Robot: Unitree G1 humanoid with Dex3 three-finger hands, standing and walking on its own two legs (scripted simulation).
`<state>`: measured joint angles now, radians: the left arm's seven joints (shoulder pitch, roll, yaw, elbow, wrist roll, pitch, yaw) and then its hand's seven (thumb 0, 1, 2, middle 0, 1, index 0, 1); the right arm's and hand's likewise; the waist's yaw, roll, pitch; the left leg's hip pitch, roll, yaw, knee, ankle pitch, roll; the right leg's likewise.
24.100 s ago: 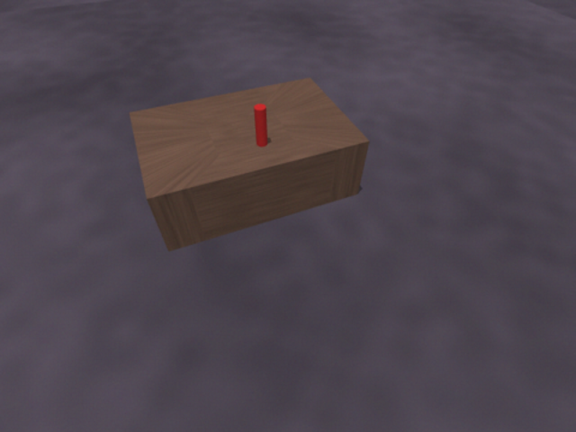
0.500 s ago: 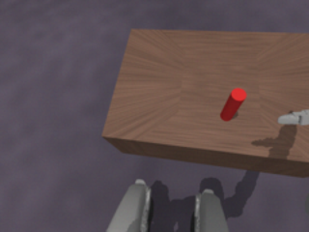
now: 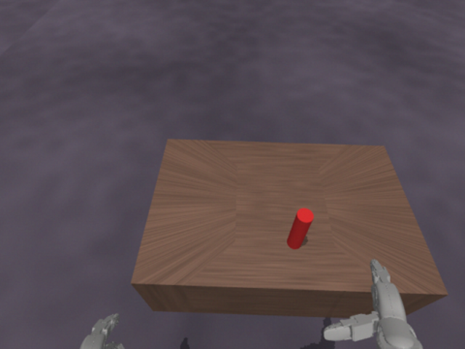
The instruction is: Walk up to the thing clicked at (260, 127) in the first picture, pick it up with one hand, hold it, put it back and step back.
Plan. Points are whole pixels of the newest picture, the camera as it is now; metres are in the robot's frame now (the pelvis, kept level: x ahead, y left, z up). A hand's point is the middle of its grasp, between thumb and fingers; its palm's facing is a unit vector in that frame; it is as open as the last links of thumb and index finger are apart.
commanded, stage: home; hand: right
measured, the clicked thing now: (299, 229) +0.51 -0.18 -0.31
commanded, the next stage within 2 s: stand in 1.96 s
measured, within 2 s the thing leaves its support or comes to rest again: neither
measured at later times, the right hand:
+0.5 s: hand out of the picture +0.15 -0.17 -0.06, palm faces +0.14 +0.95 -0.26, open 17.4 cm
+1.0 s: hand out of the picture +0.04 -0.25 -0.10, palm faces +0.01 +0.92 -0.40, open 17.4 cm
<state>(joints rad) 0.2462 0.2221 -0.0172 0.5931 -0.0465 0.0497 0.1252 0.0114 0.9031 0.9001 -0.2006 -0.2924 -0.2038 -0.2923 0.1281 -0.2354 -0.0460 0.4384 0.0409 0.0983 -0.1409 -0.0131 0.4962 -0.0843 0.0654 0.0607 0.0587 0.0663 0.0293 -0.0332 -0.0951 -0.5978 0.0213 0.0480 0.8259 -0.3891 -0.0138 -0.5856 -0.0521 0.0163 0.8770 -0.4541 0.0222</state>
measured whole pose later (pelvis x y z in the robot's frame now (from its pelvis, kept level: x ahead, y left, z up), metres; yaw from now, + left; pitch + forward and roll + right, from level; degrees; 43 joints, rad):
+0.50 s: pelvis -0.01 +0.01 +0.00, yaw -1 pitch +5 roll +1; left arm 0.25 0.22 -0.03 0.52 -0.02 -0.06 0.16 0.02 0.90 0.90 -0.20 -0.30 -0.20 -0.30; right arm 0.41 -0.19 0.01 0.11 0.03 0.19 -0.14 -0.01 0.52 -0.07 0.06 0.05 0.05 0.06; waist 0.01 -0.02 -0.07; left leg -0.55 0.02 0.06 0.84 -0.39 0.00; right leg -0.53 -0.05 0.03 0.87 -0.44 0.04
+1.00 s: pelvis -0.02 +0.01 +0.04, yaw -1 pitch -4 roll -1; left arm 0.23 0.31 0.02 0.96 0.04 0.03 0.02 0.01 0.90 0.90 -0.20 -0.30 -0.20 -0.30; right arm 0.24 -0.32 -0.01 0.97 -0.04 0.01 -0.02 -0.01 0.53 -0.06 0.06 0.05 0.05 0.06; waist -0.01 -0.04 0.02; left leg -0.20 0.05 0.04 0.49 -0.23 -0.02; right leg -0.16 -0.01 0.00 0.45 -0.24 0.02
